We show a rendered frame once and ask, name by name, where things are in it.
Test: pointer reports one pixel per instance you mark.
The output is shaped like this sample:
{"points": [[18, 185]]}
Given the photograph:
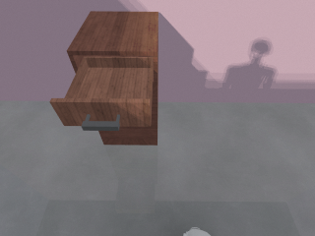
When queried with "cabinet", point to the cabinet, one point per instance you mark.
{"points": [[121, 34]]}

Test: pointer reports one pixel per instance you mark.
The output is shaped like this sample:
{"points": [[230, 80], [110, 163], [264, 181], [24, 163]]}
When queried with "drawer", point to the drawer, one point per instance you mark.
{"points": [[105, 87]]}

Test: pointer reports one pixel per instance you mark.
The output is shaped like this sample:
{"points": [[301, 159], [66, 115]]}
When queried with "handle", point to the handle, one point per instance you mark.
{"points": [[88, 125]]}

